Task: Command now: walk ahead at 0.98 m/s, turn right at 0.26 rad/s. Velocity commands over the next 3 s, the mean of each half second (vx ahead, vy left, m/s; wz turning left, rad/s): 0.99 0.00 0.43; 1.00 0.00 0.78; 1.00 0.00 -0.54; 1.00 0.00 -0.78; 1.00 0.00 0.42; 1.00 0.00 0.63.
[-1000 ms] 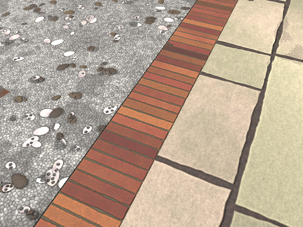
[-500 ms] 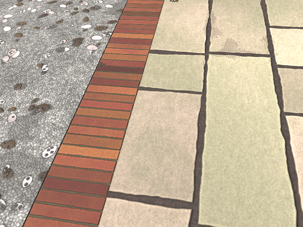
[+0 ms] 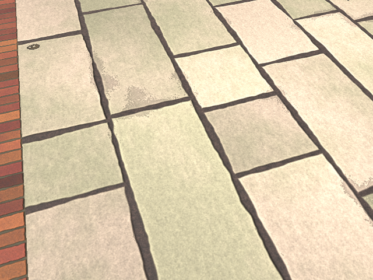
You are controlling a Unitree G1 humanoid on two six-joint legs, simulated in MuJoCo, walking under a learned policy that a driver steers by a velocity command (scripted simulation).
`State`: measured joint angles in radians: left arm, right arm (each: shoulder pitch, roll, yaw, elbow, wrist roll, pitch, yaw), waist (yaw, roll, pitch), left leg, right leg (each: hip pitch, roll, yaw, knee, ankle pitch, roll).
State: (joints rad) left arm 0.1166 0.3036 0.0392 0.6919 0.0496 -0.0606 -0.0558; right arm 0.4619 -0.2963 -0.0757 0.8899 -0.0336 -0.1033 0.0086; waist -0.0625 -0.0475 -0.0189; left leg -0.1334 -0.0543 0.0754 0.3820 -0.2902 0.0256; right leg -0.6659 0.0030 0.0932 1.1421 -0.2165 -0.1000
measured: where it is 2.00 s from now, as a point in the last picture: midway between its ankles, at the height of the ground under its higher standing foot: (74, 76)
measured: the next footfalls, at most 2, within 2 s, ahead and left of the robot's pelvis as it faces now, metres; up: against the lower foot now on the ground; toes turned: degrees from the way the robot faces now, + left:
right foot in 0.20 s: +0.39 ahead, -0.13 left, +0.00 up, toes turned +2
left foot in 0.66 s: +0.77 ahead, +0.12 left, +0.00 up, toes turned +29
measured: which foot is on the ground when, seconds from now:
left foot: down 0.00-0.20, up 0.22-0.64, down 0.66-1.00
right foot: up 0.00-0.18, down 0.20-0.66, up 0.68-1.00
